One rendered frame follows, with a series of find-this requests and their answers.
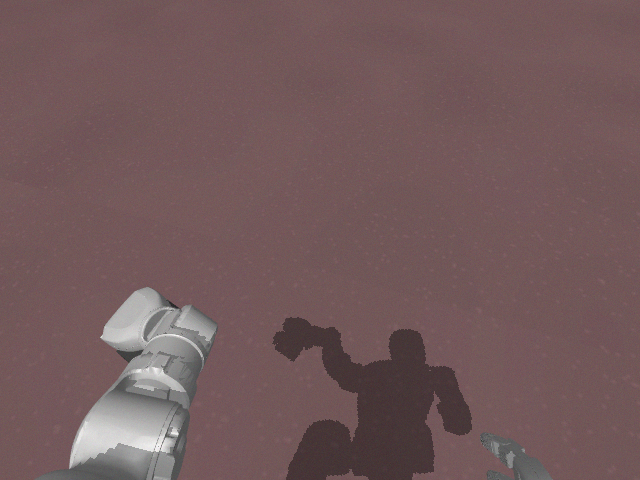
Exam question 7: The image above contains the left robot arm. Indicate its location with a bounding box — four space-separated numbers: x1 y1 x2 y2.
34 304 218 480

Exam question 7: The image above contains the left robot hand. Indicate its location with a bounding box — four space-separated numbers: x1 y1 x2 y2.
100 287 171 352

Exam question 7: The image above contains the right robot hand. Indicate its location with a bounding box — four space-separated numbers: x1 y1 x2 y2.
480 433 553 480

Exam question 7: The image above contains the small box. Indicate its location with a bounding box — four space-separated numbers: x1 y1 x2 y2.
116 301 179 363

